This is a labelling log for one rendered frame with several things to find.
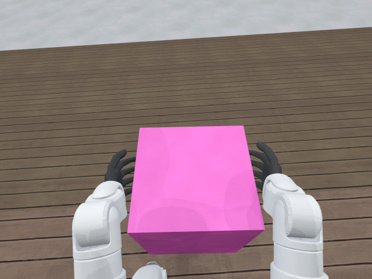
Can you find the robot right hand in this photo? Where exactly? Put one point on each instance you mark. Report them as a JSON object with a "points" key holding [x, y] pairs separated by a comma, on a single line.
{"points": [[269, 166]]}

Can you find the carton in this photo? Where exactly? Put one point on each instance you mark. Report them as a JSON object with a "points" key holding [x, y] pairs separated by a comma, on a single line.
{"points": [[193, 191]]}

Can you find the left robot thigh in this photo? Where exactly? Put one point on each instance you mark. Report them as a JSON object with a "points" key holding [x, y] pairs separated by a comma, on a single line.
{"points": [[150, 272]]}

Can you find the robot left hand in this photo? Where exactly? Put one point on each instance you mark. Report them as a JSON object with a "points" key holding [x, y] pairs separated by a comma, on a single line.
{"points": [[114, 172]]}

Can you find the robot left shin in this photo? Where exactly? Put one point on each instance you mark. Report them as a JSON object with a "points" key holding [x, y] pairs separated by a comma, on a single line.
{"points": [[150, 263]]}

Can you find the robot right forearm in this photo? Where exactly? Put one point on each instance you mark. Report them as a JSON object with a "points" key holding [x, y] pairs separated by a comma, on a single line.
{"points": [[297, 230]]}

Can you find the robot left forearm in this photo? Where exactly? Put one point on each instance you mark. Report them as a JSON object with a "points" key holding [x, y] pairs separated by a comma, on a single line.
{"points": [[96, 233]]}

